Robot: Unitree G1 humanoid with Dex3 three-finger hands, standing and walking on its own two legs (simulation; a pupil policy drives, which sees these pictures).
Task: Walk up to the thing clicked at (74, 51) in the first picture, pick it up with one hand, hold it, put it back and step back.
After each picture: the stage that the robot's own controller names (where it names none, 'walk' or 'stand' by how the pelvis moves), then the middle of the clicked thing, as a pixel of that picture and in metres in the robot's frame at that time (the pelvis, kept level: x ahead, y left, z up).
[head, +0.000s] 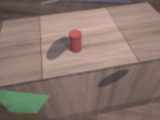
stand; (75, 41) +0.68 +0.08 -0.08
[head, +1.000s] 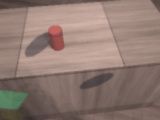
rise first; (56, 38) +0.62 +0.19 -0.05
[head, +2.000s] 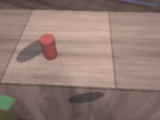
stand; (49, 47) +0.57 +0.21 -0.05
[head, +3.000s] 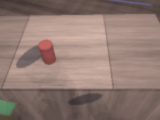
stand; (47, 52) +0.57 +0.21 -0.08
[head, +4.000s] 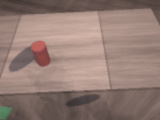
stand; (41, 54) +0.54 +0.24 -0.07
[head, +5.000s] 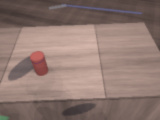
stand; (39, 63) +0.53 +0.25 -0.09
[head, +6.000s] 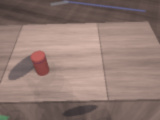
stand; (40, 63) +0.52 +0.24 -0.09
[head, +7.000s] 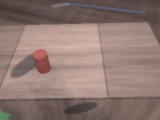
stand; (42, 62) +0.54 +0.24 -0.09
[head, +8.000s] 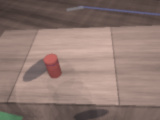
rise first; (53, 66) +0.52 +0.22 -0.08
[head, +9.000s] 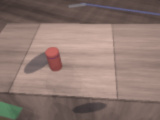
go down; (54, 59) +0.55 +0.22 -0.08
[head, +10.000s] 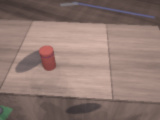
go down; (48, 58) +0.55 +0.20 -0.07
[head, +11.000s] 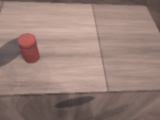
go down; (29, 49) +0.52 +0.21 -0.03
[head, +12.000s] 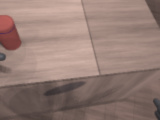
close in; (7, 34) +0.53 +0.22 +0.00
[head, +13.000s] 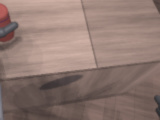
close; (0, 23) +0.55 +0.22 +0.02
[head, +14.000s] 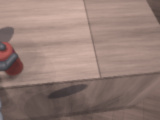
lift; (8, 59) +0.45 +0.24 +0.00
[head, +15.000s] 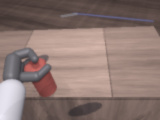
lift; (41, 78) +0.33 +0.17 +0.11
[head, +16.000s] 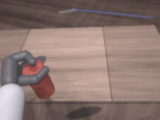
hold; (39, 80) +0.33 +0.17 +0.10
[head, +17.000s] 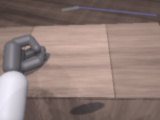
crouch; out of the picture +0.28 +0.18 -0.25
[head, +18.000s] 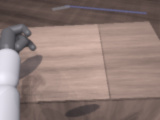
crouch; out of the picture +0.12 +0.28 -0.73
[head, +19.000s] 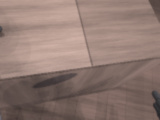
lower; out of the picture +0.05 +0.38 -0.65
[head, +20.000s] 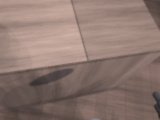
lower; out of the picture +0.02 +0.48 -0.63
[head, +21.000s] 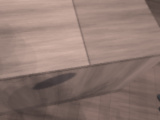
lower; out of the picture -0.06 +0.58 -0.64
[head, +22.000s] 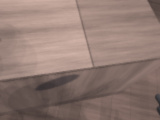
lower; out of the picture -0.13 +0.66 -0.64
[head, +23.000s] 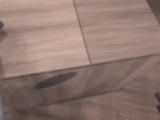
loosen; out of the picture -0.18 +0.75 -0.64
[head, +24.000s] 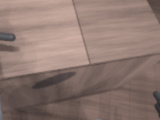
withdraw; out of the picture -0.24 +0.84 -0.64
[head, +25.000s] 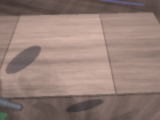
sink last; out of the picture -0.32 +0.89 -0.69
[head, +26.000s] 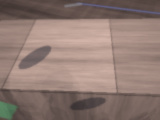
stand; out of the picture -0.31 +1.01 -0.69
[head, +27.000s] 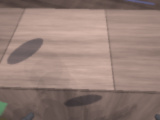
stand; out of the picture -0.37 +1.09 -0.68
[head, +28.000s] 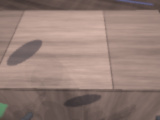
stand; out of the picture -0.41 +1.16 -0.68
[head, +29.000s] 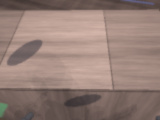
stand; out of the picture -0.45 +1.23 -0.68
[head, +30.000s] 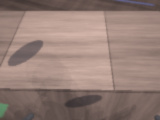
stand; out of the picture -0.49 +1.29 -0.68
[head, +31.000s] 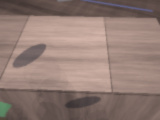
stand; out of the picture -0.51 +1.36 -0.71
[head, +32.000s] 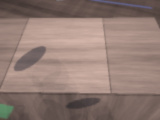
walk; out of the picture -0.55 +1.42 -0.74
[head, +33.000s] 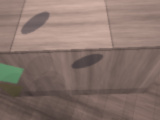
walk; out of the picture -0.46 +1.41 -0.73
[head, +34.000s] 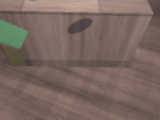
walk; out of the picture -0.12 +1.51 -0.73
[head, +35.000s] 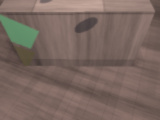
stand; out of the picture -0.07 +1.55 -0.73
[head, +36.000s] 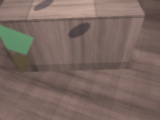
stand; out of the picture -0.11 +1.61 -0.75
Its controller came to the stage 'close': yes
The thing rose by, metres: 0.19
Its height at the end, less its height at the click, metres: -0.66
